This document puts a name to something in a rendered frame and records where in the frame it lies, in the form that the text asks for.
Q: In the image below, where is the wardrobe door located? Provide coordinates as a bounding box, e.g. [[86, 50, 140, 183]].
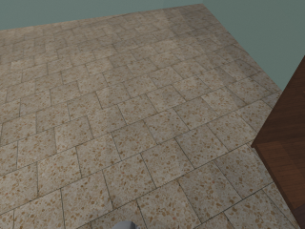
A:
[[293, 203, 305, 229]]

